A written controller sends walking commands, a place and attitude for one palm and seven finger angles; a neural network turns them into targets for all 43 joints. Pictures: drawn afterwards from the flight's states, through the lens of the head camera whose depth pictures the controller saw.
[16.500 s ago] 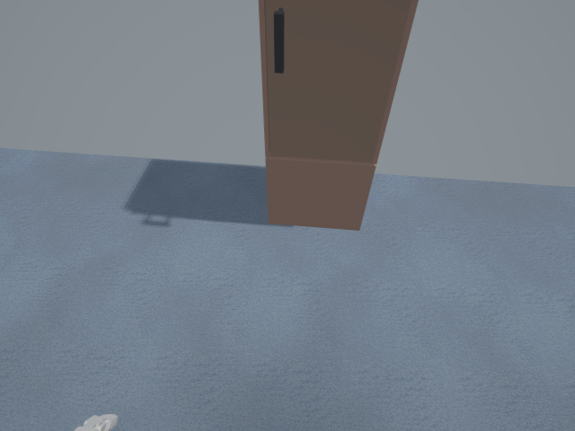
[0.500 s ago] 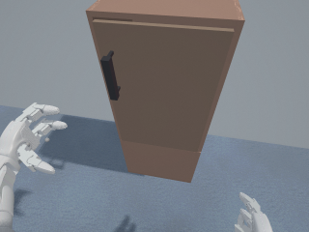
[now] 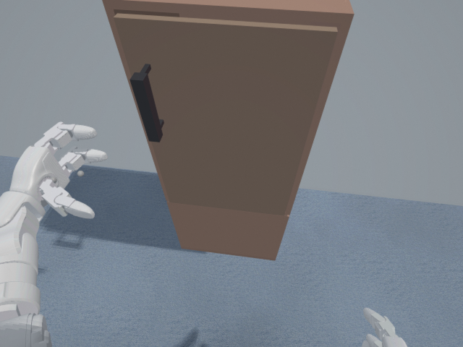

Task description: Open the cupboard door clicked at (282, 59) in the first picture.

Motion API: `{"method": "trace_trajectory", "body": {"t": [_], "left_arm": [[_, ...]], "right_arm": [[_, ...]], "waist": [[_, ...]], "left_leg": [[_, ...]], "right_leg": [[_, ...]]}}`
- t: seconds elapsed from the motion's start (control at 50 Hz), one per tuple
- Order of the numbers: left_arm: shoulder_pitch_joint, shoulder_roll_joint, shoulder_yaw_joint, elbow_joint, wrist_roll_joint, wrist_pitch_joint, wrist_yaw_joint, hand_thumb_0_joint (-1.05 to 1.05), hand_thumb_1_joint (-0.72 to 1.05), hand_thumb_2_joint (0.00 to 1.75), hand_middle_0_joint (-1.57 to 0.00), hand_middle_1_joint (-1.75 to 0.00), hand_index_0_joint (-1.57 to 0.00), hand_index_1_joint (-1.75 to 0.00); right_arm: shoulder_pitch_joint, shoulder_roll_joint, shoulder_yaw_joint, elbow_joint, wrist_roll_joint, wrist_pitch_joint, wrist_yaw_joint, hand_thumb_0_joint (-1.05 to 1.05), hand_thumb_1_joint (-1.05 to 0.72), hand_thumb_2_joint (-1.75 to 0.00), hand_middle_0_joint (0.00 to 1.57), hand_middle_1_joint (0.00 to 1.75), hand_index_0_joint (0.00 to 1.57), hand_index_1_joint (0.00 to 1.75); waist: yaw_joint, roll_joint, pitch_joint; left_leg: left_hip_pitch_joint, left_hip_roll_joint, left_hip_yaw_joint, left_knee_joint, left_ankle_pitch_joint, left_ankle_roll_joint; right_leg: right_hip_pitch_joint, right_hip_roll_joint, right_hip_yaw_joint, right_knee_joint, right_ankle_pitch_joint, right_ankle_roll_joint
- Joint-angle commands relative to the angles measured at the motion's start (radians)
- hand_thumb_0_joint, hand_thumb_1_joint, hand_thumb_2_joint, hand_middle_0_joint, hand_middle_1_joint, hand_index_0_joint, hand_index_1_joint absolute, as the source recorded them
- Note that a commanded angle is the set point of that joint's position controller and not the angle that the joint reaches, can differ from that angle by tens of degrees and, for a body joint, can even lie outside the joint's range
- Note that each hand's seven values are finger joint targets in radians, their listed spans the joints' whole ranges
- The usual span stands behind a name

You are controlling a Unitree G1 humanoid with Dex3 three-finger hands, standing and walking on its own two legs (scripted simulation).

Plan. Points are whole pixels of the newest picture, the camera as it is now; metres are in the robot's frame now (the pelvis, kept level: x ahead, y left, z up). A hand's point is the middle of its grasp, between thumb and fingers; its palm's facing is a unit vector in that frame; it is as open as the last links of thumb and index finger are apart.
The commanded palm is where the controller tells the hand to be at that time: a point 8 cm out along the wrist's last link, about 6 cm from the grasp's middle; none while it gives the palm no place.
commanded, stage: move the hooked fingers beside the handle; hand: left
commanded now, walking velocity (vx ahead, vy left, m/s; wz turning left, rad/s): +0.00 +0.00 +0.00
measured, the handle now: (151, 104) +0.57 +0.19 +0.10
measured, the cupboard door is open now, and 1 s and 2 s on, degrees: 0 0 0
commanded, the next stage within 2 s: none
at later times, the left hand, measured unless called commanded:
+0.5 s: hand (98, 139) +0.45 +0.26 +0.11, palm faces -0.11 -0.99 +0.00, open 14.0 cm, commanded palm +0.43 +0.31 +0.11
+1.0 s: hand (118, 115) +0.52 +0.24 +0.11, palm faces -0.11 -0.99 +0.00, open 14.0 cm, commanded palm +0.51 +0.30 +0.11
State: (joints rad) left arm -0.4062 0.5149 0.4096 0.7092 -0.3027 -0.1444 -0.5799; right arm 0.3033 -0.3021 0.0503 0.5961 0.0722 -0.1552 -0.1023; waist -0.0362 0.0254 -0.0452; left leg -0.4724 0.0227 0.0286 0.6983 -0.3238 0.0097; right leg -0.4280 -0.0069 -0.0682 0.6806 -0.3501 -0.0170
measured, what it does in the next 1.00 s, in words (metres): stands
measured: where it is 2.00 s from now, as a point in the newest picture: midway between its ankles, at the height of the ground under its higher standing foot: outside the picture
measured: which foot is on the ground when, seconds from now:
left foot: down 0.00-1.00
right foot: down 0.00-1.00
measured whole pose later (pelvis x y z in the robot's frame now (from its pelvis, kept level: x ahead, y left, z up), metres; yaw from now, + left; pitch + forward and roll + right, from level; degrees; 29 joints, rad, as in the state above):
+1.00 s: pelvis +0.02 +0.02 -0.02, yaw -2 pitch +16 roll -2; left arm -0.95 0.68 0.44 1.22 -0.14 -0.26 -0.50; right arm 0.39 -0.30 0.05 0.63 0.04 0.02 -0.06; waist -0.16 0.01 -0.06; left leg -0.72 0.04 0.04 0.82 -0.38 0.03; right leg -0.66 0.00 -0.05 0.75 -0.38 0.00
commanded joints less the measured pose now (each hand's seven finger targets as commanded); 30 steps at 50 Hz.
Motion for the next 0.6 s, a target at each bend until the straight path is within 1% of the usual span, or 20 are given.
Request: {"method": "trace_trajectory", "body": {"t": [0.0, 0.02, 0.04, 0.06, 0.08, 0.1, 0.12, 0.16, 0.18, 0.22, 0.26, 0.28, 0.3, 0.32, 0.36, 0.38, 0.46, 0.52, 0.56, 0.58], "left_arm": [[-0.391, 0.318, 0.079, -0.169, -0.016, -0.091, 0.009, 0.0, -0.5, 0.3, -0.3, -1.2, -0.3, -1.2], [-0.401, 0.336, 0.093, -0.161, -0.014, -0.1, 0.01, 0.0, -0.5, 0.3, -0.3, -1.2, -0.3, -1.2], [-0.402, 0.342, 0.098, -0.15, -0.01, -0.107, 0.01, 0.0, -0.5, 0.3, -0.3, -1.2, -0.3, -1.2], [-0.409, 0.35, 0.101, -0.133, -0.006, -0.111, 0.011, 0.0, -0.5, 0.3, -0.3, -1.2, -0.3, -1.2], [-0.442, 0.325, 0.075, -0.109, -0.016, -0.11, 0.003, 0.0, -0.5, 0.3, -0.3, -1.2, -0.3, -1.2], [-0.472, 0.347, 0.088, -0.073, -0.011, -0.109, 0.0, 0.0, -0.5, 0.3, -0.3, -1.2, -0.3, -1.2], [-0.495, 0.363, 0.095, -0.053, -0.007, -0.112, -0.004, 0.0, -0.5, 0.3, -0.3, -1.2, -0.3, -1.2], [-0.527, 0.345, 0.063, -0.016, 0.008, -0.111, -0.008, 0.0, -0.5, 0.3, -0.3, -1.2, -0.3, -1.2], [-0.565, 0.346, 0.06, -0.016, 0.004, -0.117, -0.008, 0.0, -0.5, 0.3, -0.3, -1.2, -0.3, -1.2], [-0.586, 0.355, 0.057, -0.003, 0.018, -0.125, -0.008, 0.0, -0.5, 0.3, -0.3, -1.2, -0.3, -1.2], [-0.596, 0.378, 0.073, 0.024, 0.028, -0.138, -0.001, 0.0, -0.5, 0.3, -0.3, -1.2, -0.3, -1.2], [-0.626, 0.36, 0.056, 0.024, 0.019, -0.143, -0.003, 0.0, -0.5, 0.3, -0.3, -1.2, -0.3, -1.2], [-0.64, 0.378, 0.069, 0.047, 0.026, -0.144, -0.002, 0.0, -0.5, 0.3, -0.3, -1.2, -0.3, -1.2], [-0.661, 0.385, 0.073, 0.058, 0.028, -0.148, 0.0, 0.0, -0.5, 0.3, -0.3, -1.2, -0.3, -1.2], [-0.662, 0.405, 0.085, 0.083, 0.04, -0.153, 0.003, 0.0, -0.5, 0.3, -0.3, -1.2, -0.3, -1.2], [-0.673, 0.406, 0.087, 0.091, 0.035, -0.154, 0.004, 0.0, -0.5, 0.3, -0.3, -1.2, -0.3, -1.2], [-0.728, 0.414, 0.069, 0.152, 0.064, -0.153, 0.009, 0.0, -0.5, 0.3, -0.3, -1.2, -0.3, -1.2], [-0.725, 0.435, 0.091, 0.142, 0.063, -0.167, 0.007, 0.0, -0.5, 0.3, -0.3, -1.2, -0.3, -1.2], [-0.773, 0.428, 0.075, 0.157, 0.069, -0.171, 0.007, 0.0, -0.5, 0.3, -0.3, -1.2, -0.3, -1.2], [-0.799, 0.407, 0.061, 0.16, 0.06, -0.175, 0.007, 0.0, -0.5, 0.3, -0.3, -1.2, -0.3, -1.2]], "right_arm": [[-0.009, -0.146, -0.064, -0.131, -0.004, -0.033, -0.007, 0.0, -0.9, -0.9, 0.2, 0.3, 0.2, 0.3], [0.003, -0.15, -0.068, -0.126, -0.004, -0.029, -0.007, 0.0, -0.9, -0.9, 0.2, 0.3, 0.2, 0.3], [0.01, -0.15, -0.069, -0.124, -0.007, -0.025, -0.005, 0.0, -0.9, -0.9, 0.2, 0.3, 0.2, 0.3], [0.017, -0.152, -0.069, -0.118, -0.006, -0.019, -0.005, 0.0, -0.9, -0.9, 0.2, 0.3, 0.2, 0.3], [0.021, -0.154, -0.067, -0.117, -0.006, -0.013, -0.006, 0.0, -0.9, -0.9, 0.2, 0.3, 0.2, 0.3], [0.029, -0.159, -0.07, -0.106, -0.003, -0.008, -0.007, 0.0, -0.9, -0.9, 0.2, 0.3, 0.2, 0.3], [0.038, -0.163, -0.072, -0.1, -0.005, -0.004, -0.006, 0.0, -0.9, -0.9, 0.2, 0.3, 0.2, 0.3], [0.048, -0.163, -0.071, -0.095, -0.003, 0.004, -0.006, 0.0, -0.9, -0.9, 0.2, 0.3, 0.2, 0.3], [0.053, -0.164, -0.071, -0.093, -0.006, 0.008, -0.007, 0.0, -0.9, -0.9, 0.2, 0.3, 0.2, 0.3], [0.071, -0.167, -0.076, -0.086, -0.009, 0.014, -0.003, 0.0, -0.9, -0.9, 0.2, 0.3, 0.2, 0.3], [0.086, -0.171, -0.078, -0.079, -0.012, 0.023, -0.001, 0.0, -0.9, -0.9, 0.2, 0.3, 0.2, 0.3], [0.089, -0.17, -0.075, -0.079, -0.012, 0.028, 0.0, 0.0, -0.9, -0.9, 0.2, 0.3, 0.2, 0.3], [0.094, -0.171, -0.077, -0.073, -0.012, 0.032, 0.001, 0.0, -0.9, -0.9, 0.2, 0.3, 0.2, 0.3], [0.1, -0.172, -0.077, -0.071, -0.015, 0.035, 0.003, 0.0, -0.9, -0.9, 0.2, 0.3, 0.2, 0.3], [0.111, -0.174, -0.078, -0.068, -0.016, 0.045, 0.005, 0.0, -0.9, -0.9, 0.2, 0.3, 0.2, 0.3], [0.115, -0.175, -0.078, -0.069, -0.017, 0.05, 0.005, 0.0, -0.9, -0.9, 0.2, 0.3, 0.2, 0.3], [0.134, -0.177, -0.078, -0.062, -0.019, 0.069, 0.011, 0.0, -0.9, -0.9, 0.2, 0.3, 0.2, 0.3], [0.15, -0.18, -0.084, -0.065, -0.023, 0.082, 0.013, 0.0, -0.9, -0.9, 0.2, 0.3, 0.2, 0.3], [0.157, -0.179, -0.081, -0.055, -0.024, 0.091, 0.014, 0.0, -0.9, -0.9, 0.2, 0.3, 0.2, 0.3], [0.163, -0.177, -0.082, -0.052, -0.025, 0.097, 0.013, 0.0, -0.9, -0.9, 0.2, 0.3, 0.2, 0.3]], "waist": [[0.003, 0.041, -0.281], [0.001, 0.038, -0.296], [0.004, 0.064, -0.312], [-0.002, 0.053, -0.306], [-0.009, 0.019, -0.295], [-0.021, -0.003, -0.277], [-0.023, 0.015, -0.281], [-0.031, 0.04, -0.274], [-0.029, 0.036, -0.284], [-0.034, 0.074, -0.327], [-0.033, 0.051, -0.346], [-0.038, 0.043, -0.35], [-0.041, 0.064, -0.35], [-0.045, 0.05, -0.358], [-0.039, 0.075, -0.371], [-0.04, 0.054, -0.381], [-0.059, 0.067, -0.36], [-0.053, 0.082, -0.427], [-0.07, 0.093, -0.409], [-0.077, 0.07, -0.401]], "left_leg": [[0.158, -0.03, -0.044, -0.069, 0.201, 0.028], [0.165, -0.029, -0.044, -0.066, 0.203, 0.029], [0.166, -0.029, -0.042, -0.062, 0.21, 0.028], [0.164, -0.028, -0.043, -0.061, 0.211, 0.029], [0.145, -0.028, -0.039, -0.054, 0.215, 0.03], [0.132, -0.025, -0.039, -0.052, 0.196, 0.032], [0.126, -0.026, -0.039, -0.052, 0.19, 0.032], [0.126, -0.027, -0.041, -0.05, 0.186, 0.032], [0.128, -0.027, -0.044, -0.045, 0.206, 0.031], [0.167, -0.023, -0.05, -0.036, 0.234, 0.028], [0.166, -0.02, -0.056, -0.03, 0.256, 0.029], [0.163, -0.021, -0.055, -0.023, 0.28, 0.03], [0.168, -0.018, -0.055, -0.021, 0.273, 0.027], [0.16, -0.019, -0.055, -0.019, 0.266, 0.029], [0.161, -0.018, -0.057, -0.014, 0.299, 0.028], [0.16, -0.018, -0.057, -0.006, 0.319, 0.029], [0.144, -0.014, -0.06, -0.002, 0.298, 0.029], [0.183, -0.011, -0.06, 0.013, 0.368, 0.026], [0.181, -0.007, -0.064, 0.017, 0.362, 0.025], [0.178, -0.006, -0.068, 0.023, 0.382, 0.026]], "right_leg": [[0.055, 0.021, 0.052, -0.092, 0.249, -0.007], [0.049, 0.022, 0.051, -0.09, 0.25, -0.006], [0.051, 0.022, 0.052, -0.084, 0.257, -0.007], [0.042, 0.023, 0.049, -0.084, 0.257, -0.007], [0.051, 0.025, 0.054, -0.083, 0.269, -0.008], [0.03, 0.027, 0.057, -0.087, 0.262, -0.001], [0.025, 0.024, 0.057, -0.086, 0.255, -0.001], [-0.003, 0.024, 0.053, -0.082, 0.243, -0.004], [0.004, 0.026, 0.051, -0.074, 0.255, -0.009], [-0.022, 0.029, 0.047, -0.066, 0.269, -0.008], [-0.021, 0.03, 0.043, -0.058, 0.282, -0.009], [-0.013, 0.033, 0.044, -0.051, 0.305, -0.013], [-0.033, 0.033, 0.044, -0.051, 0.297, -0.01], [-0.027, 0.032, 0.045, -0.051, 0.297, -0.006], [-0.026, 0.03, 0.043, -0.04, 0.319, -0.01], [-0.017, 0.033, 0.043, -0.035, 0.339, -0.011], [-0.064, 0.032, 0.04, -0.034, 0.311, -0.005], [-0.054, 0.036, 0.041, -0.022, 0.357, -0.005], [-0.086, 0.036, 0.037, -0.022, 0.342, -0.005], [-0.087, 0.041, 0.033, -0.018, 0.348, -0.008]]}}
